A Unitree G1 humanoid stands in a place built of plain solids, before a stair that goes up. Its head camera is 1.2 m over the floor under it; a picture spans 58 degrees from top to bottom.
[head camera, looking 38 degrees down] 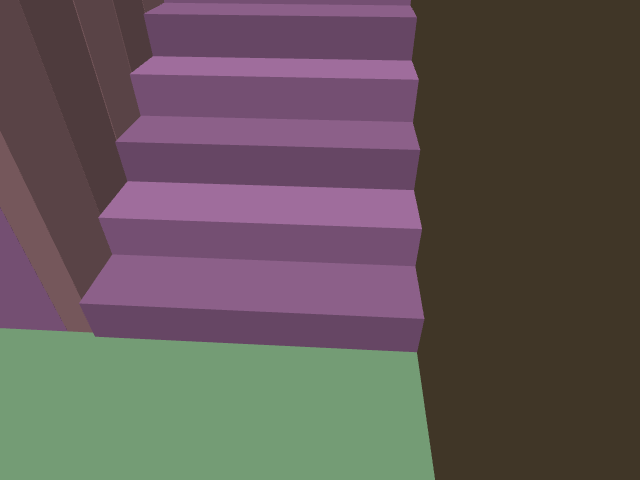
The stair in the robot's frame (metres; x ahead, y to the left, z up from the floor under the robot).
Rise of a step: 0.17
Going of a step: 0.25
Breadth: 1.12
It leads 3 degrees to the right of straight ahead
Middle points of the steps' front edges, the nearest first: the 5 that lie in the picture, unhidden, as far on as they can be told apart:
0.95 0.23 0.17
1.20 0.21 0.34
1.45 0.20 0.50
1.70 0.18 0.67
1.95 0.17 0.84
